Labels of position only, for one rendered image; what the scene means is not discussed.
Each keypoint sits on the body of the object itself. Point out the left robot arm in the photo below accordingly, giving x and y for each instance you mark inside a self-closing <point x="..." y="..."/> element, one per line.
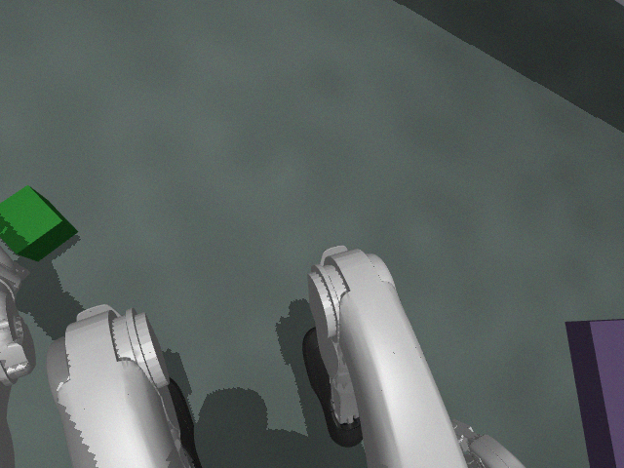
<point x="17" y="352"/>

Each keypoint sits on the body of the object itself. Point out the right robot foot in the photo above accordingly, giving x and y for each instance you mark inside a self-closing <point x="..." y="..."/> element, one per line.
<point x="345" y="435"/>

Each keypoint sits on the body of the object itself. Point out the left robot hand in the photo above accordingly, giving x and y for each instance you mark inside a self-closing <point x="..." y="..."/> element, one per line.
<point x="23" y="272"/>

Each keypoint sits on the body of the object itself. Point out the left robot foot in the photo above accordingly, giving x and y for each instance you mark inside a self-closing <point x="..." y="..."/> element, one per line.
<point x="186" y="425"/>

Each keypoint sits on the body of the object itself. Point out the right robot hand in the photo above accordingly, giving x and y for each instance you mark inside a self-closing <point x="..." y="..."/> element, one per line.
<point x="485" y="451"/>

